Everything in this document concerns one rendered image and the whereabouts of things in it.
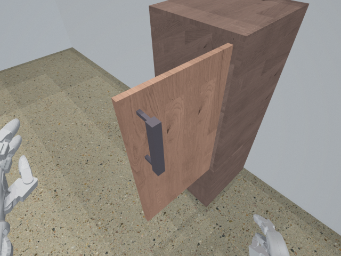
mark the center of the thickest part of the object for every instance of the left robot hand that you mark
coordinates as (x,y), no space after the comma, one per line
(23,186)

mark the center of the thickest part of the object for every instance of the cupboard door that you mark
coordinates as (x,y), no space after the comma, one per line
(187,100)

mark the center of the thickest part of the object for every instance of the right robot hand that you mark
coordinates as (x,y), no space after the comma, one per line
(271,245)

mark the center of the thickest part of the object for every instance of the handle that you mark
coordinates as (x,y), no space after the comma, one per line
(155,141)

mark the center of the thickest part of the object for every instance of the left robot forearm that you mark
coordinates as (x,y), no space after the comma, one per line
(6,247)

